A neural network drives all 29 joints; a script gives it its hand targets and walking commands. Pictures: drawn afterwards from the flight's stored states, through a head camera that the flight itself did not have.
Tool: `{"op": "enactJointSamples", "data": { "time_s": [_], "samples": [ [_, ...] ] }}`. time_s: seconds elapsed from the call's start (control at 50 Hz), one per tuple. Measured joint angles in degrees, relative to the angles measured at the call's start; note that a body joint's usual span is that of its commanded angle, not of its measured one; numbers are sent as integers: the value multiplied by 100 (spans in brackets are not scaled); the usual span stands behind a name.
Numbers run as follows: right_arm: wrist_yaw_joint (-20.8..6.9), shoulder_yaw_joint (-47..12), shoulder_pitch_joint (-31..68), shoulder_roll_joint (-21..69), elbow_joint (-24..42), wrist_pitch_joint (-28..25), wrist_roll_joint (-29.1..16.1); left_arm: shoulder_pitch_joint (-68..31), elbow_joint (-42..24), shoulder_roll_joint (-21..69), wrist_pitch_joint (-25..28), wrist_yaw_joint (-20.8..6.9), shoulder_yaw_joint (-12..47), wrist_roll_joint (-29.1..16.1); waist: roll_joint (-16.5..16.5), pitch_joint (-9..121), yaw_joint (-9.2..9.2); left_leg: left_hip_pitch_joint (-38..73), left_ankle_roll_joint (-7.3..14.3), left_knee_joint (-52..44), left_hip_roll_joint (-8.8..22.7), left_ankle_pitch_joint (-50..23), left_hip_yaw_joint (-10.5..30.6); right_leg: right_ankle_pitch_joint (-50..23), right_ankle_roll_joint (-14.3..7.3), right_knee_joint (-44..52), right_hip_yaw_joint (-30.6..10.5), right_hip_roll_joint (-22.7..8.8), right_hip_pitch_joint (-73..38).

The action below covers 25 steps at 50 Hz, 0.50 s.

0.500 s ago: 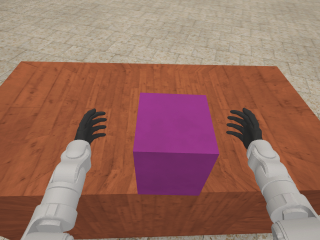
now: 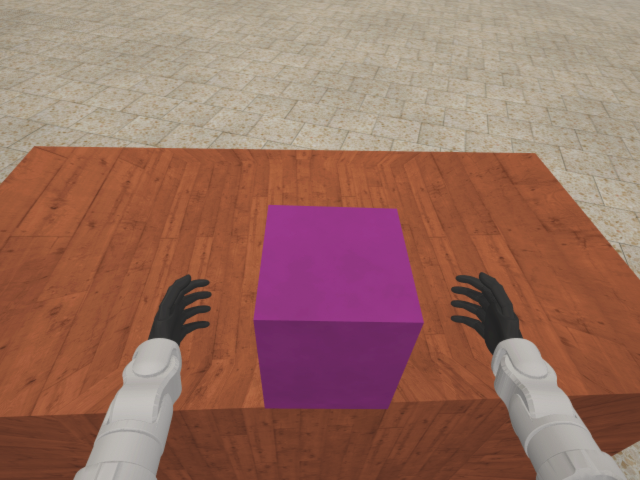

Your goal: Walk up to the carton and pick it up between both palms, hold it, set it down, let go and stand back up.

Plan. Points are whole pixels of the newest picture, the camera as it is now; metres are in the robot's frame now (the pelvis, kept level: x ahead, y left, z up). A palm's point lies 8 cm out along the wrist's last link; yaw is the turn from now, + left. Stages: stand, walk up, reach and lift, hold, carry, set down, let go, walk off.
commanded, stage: set down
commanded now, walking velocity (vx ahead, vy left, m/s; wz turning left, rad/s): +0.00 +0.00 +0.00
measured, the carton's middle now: (329, 310) +0.41 +0.00 -0.03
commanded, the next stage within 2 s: let go in 1.70 s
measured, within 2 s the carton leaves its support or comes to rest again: neither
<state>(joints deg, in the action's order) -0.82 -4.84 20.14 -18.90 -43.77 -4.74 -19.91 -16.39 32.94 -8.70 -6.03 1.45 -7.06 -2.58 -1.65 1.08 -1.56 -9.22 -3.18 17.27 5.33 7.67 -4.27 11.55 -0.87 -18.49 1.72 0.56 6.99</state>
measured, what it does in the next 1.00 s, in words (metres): stands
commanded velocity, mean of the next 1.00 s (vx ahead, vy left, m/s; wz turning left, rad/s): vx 0.00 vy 0.00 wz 0.00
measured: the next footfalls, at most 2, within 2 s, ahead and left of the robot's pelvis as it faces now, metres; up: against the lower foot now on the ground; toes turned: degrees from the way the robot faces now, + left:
none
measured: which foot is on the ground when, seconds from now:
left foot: down 0.00-1.00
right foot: down 0.00-1.00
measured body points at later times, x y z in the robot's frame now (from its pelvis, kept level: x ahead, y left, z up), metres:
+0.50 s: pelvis +0.00 +0.01 +0.00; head -0.02 +0.02 +0.45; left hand +0.26 +0.21 -0.02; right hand +0.26 -0.22 -0.02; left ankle +0.01 +0.16 -0.75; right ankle -0.02 -0.11 -0.75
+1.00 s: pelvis +0.01 +0.01 +0.00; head +0.01 +0.02 +0.45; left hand +0.22 +0.23 -0.06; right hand +0.22 -0.21 -0.06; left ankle +0.01 +0.16 -0.75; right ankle -0.02 -0.11 -0.75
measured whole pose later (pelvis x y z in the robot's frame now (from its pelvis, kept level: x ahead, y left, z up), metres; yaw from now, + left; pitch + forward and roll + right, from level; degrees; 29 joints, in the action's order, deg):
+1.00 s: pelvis +0.01 +0.01 +0.00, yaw +0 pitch -2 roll +0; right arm -1.9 -5.0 -2.8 -14.1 -49.4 -24.9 -12.3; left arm 5.8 39.9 -9.5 16.1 1.5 0.8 -6.4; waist -0.3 -0.2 -0.8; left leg -7.9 -2.4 21.6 4.3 11.7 -5.0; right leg 14.7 0.1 -21.9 0.8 -0.7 5.5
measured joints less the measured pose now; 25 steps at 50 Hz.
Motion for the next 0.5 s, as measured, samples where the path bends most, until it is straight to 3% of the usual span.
{"op": "enactJointSamples", "data": {
  "time_s": [0.14, 0.22, 0.34, 0.5],
  "samples": [
    [-29, 200, -876, 353, 855, -495, 243, 932, -597, -112, 872, 270, 436, -481, 102, -104, 27, -496, 1, 164, -2, -18, 66, -40, 5, -100, 51, -6, 445],
    [-20, 270, -1059, 309, 1101, -712, 337, 1056, -764, -171, 1145, 283, 560, -596, 182, 82, 57, -545, 24, 191, -17, 1, 26, -51, 29, -104, 8, -23, 500],
    [-80, 253, -1160, 136, 491, -887, 312, 940, -134, -67, 1382, 138, 510, -438, 153, 321, 59, -135, 63, 114, -65, 57, -58, 17, 51, -93, -69, -70, 148],
    [-256, 120, -1706, 295, -23, -1223, 297, 1258, 522, 162, 1868, 203, 617, -269, -19, 56, 0, 24, 60, 168, -68, 85, -59, 83, 32, -208, -71, -76, 17]
  ]
}}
